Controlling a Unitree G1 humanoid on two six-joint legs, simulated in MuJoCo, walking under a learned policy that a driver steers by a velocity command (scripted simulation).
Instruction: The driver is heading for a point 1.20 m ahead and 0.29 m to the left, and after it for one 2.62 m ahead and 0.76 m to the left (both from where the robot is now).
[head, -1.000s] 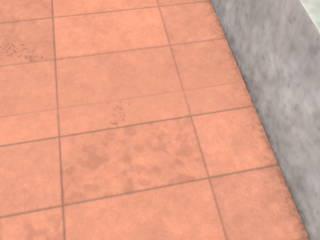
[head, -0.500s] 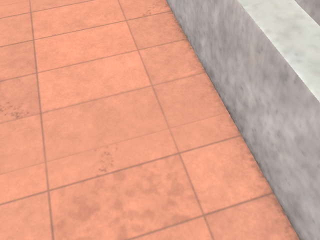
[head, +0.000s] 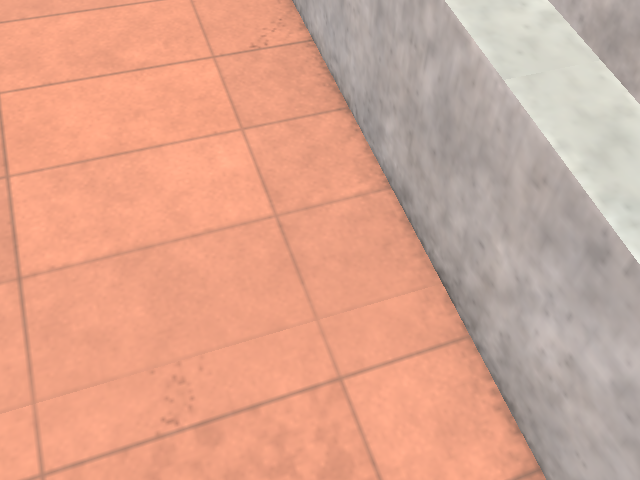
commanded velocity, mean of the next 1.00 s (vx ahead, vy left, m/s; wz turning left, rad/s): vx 0.50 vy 0.00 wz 0.00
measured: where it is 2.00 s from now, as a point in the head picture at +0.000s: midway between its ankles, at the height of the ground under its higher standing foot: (259, 216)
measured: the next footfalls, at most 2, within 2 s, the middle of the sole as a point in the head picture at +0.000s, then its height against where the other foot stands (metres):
right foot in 0.18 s outside the picture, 0.04 m higher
left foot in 0.70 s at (249, 441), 0.05 m higher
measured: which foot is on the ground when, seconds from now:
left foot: down 0.00-0.20, up 0.22-0.68, down 0.70-1.00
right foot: up 0.00-0.16, down 0.18-0.72, up 0.74-1.00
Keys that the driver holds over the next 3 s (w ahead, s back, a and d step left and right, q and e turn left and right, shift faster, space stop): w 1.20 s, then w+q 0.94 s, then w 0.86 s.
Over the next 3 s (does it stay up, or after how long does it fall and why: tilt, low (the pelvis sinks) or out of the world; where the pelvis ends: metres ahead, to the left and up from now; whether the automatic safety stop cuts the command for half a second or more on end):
stays up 1.51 0.51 0.24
